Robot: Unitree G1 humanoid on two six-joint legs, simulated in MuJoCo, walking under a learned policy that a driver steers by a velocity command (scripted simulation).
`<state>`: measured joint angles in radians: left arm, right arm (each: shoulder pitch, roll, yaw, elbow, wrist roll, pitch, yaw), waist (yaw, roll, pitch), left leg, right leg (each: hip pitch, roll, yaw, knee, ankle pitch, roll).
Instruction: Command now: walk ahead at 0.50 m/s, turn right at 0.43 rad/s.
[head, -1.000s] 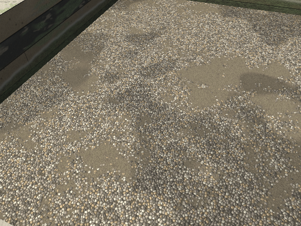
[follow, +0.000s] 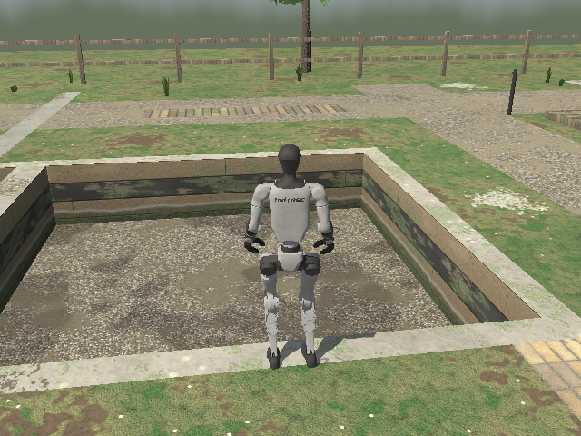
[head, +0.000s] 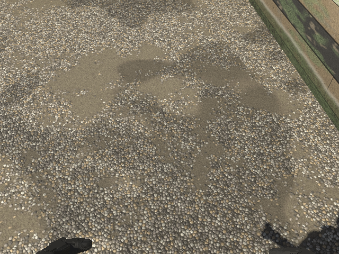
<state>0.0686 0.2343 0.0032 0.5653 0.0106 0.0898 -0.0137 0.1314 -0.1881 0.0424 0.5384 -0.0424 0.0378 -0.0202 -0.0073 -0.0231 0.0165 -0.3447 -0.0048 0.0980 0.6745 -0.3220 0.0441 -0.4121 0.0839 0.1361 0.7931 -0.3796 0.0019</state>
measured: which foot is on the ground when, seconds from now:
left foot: down 0.00-1.00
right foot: down 0.00-1.00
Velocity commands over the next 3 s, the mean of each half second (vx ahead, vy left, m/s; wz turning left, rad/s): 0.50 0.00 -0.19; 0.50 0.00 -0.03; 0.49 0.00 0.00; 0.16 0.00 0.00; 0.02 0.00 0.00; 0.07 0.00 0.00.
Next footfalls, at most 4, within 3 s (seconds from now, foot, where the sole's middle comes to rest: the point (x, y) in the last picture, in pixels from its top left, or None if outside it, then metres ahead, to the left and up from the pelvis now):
none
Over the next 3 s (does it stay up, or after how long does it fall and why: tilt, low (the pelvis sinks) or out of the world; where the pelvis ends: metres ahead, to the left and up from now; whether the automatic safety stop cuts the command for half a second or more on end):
stays up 0.04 0.01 0.03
